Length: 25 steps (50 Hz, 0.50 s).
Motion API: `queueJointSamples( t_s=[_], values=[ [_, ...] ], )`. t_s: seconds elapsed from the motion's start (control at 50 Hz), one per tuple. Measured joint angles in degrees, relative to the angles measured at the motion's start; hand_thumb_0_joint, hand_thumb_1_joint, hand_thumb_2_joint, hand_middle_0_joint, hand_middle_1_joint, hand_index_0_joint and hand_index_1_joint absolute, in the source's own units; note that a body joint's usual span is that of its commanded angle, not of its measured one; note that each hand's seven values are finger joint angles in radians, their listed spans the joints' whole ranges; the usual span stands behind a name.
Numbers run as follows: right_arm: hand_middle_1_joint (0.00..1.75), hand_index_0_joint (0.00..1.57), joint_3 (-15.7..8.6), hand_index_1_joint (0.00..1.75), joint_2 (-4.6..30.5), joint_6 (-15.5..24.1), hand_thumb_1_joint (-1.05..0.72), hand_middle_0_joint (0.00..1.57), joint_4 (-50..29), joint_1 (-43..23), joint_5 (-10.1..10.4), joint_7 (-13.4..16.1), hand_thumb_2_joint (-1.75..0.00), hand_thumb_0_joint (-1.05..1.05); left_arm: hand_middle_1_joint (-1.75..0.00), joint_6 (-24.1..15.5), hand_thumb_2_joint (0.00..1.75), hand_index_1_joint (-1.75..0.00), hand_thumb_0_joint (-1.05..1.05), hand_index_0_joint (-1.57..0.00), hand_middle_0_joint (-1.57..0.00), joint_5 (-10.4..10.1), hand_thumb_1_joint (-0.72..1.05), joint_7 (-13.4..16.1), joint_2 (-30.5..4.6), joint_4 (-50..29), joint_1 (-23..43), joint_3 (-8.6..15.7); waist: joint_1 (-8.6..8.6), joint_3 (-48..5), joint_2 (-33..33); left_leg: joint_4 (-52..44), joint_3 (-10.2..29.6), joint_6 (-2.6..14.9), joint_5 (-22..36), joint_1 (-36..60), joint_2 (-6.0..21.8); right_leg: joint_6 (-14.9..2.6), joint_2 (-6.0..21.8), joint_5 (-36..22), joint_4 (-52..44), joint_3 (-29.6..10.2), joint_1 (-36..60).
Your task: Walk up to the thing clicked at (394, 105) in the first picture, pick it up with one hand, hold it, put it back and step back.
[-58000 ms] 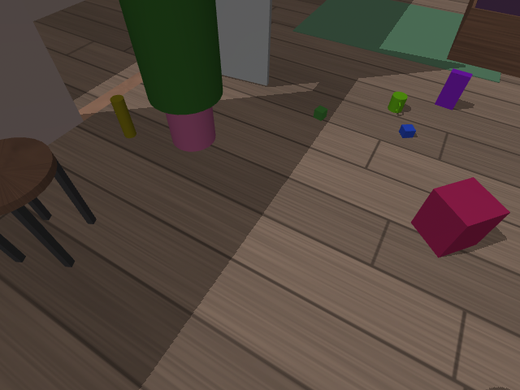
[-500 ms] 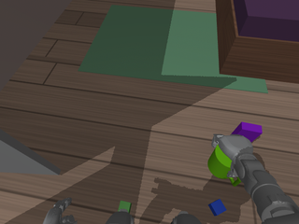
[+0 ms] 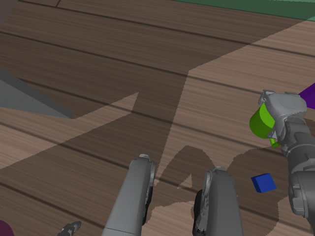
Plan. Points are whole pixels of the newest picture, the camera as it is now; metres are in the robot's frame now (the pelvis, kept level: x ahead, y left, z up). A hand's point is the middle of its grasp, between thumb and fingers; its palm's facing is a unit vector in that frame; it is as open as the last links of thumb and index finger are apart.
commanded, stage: crouch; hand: right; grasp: from above
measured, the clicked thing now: (271, 125) +0.44 -0.25 -0.18
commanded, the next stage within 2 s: lower in 1.04 s
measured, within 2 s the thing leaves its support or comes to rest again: neither
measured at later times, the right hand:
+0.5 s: hand (261, 123) +0.47 -0.26 -0.28, palm faces -0.45 +0.03 -0.89, open 11.3 cm
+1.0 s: hand (255, 125) +0.48 -0.27 -0.34, palm faces -0.46 +0.03 -0.89, open 11.3 cm
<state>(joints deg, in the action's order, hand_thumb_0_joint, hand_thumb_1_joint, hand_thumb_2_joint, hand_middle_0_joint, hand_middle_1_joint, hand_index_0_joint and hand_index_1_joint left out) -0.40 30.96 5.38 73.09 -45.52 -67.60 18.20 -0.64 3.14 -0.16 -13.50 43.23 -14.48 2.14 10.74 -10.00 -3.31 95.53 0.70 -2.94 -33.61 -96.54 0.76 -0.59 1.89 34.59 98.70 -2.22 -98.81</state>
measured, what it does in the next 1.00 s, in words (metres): lowers itself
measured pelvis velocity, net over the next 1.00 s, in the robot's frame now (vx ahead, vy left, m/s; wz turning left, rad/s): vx -0.02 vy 0.01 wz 0.06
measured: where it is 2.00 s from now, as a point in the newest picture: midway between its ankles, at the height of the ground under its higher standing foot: (170, 217)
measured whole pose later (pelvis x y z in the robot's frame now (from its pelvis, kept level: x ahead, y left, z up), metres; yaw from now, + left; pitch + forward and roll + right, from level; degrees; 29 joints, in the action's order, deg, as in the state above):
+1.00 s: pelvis -0.02 +0.01 -0.17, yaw +4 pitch +36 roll +8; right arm -7.7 45.9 13.1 83.6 -59.1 -75.2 19.8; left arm -2.0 7.5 -8.0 -15.2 42.1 -10.6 -3.0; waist 15.4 -1.9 0.6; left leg 126.5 -1.8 -3.6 -37.9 -124.7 -0.4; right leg 0.4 0.7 38.7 131.5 -7.6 -129.0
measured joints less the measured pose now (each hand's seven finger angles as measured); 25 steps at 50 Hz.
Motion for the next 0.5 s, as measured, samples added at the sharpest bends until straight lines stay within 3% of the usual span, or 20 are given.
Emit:
queueJointSamples(
  t_s=[0.14,0.28,0.5],
  values=[
    [0.89,0.47,-3.0,0.85,2.9,3.7,0.19,0.42,0.7,-1.7,-1.9,-0.5,-0.74,0.0,-0.3,-1.4,0.9,-0.3,0.0,-0.2,-0.21,1.0,0.9,-1.9,0.2,-0.6,1.0,-1.6,0.79,0.8,0.6,8.7,-0.5,-0.25,-2.0,-9.3,0.1,0.32,-0.5,1.6,8.7,-1.2,-9.8],
    [0.89,0.48,-4.7,0.85,5.7,5.7,0.2,0.43,2.2,-4.6,-4.7,1.6,-0.75,0.0,-0.3,-2.4,0.91,-0.3,0.0,-0.2,-0.21,2.5,0.9,-3.5,-0.8,-0.6,2.8,-2.0,1.22,1.6,2.1,15.2,-1.6,-0.02,-3.9,-15.1,0.1,1.03,-0.9,3.2,15.4,-2.7,-16.1],
    [0.89,0.49,-5.8,0.85,9.2,4.9,0.21,0.44,5.4,-9.1,-5.0,1.5,-0.75,0.0,-0.3,-2.6,0.91,-0.3,0.0,-0.2,-0.21,3.5,0.91,-5.9,-2.5,-1.7,4.4,-1.8,2.18,4.0,2.5,21.4,-2.2,-0.07,-5.3,-20.1,-0.4,1.35,-0.8,4.8,22.1,-4.0,-21.3]
  ],
)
